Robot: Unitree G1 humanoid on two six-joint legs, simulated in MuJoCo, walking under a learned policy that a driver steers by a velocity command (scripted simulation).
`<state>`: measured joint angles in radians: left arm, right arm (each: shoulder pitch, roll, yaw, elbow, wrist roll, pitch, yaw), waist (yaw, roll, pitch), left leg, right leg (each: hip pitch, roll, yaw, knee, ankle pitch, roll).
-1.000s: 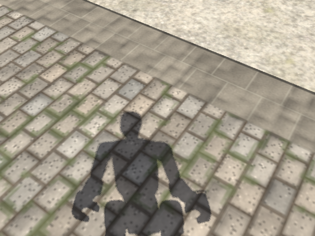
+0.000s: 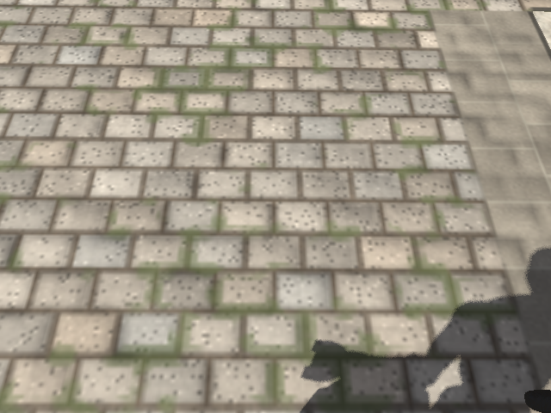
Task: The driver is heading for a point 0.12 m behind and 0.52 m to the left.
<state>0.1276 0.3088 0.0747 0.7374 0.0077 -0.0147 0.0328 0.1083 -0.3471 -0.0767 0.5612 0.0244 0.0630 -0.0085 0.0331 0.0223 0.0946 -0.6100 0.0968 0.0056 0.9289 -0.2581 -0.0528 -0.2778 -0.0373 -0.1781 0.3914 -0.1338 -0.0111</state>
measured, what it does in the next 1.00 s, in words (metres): walks ahead, turning left: left foot, then right foot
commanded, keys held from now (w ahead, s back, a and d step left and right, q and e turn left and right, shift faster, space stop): q+shift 0.10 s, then w+q+shift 0.32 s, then w+shift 0.30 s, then shift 0.20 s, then q+shift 0.08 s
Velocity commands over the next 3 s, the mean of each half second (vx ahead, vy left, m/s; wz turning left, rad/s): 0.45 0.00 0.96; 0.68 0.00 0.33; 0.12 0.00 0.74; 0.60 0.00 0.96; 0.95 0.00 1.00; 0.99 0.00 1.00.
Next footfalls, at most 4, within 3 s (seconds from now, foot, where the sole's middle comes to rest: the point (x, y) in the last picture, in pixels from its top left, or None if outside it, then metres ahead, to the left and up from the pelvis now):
0.12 left None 0.09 0.13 -0.77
0.48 right None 0.30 -0.05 -0.77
0.90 left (152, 366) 0.50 0.33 -0.77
1.36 right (177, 279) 0.74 0.30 -0.77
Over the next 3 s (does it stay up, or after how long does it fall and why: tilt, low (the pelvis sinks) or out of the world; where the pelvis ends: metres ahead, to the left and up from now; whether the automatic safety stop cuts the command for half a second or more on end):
stays up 0.22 1.22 -0.01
